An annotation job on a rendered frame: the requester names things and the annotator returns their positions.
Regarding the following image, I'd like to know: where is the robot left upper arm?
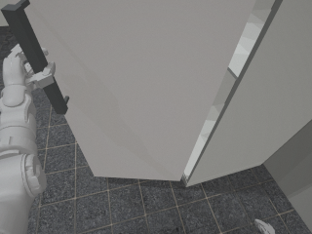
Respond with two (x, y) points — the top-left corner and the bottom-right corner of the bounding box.
(0, 153), (47, 234)

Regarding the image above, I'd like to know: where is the left robot hand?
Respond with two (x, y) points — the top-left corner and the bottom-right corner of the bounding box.
(2, 44), (56, 92)

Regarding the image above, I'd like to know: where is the left robot forearm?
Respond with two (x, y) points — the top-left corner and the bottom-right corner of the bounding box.
(0, 85), (38, 160)

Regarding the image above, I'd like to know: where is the fridge door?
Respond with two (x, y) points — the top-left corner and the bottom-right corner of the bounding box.
(7, 0), (256, 181)

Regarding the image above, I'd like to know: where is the right robot hand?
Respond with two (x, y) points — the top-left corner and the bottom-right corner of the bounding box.
(254, 218), (275, 234)

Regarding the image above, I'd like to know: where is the handle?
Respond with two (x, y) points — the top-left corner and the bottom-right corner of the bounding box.
(1, 0), (69, 115)

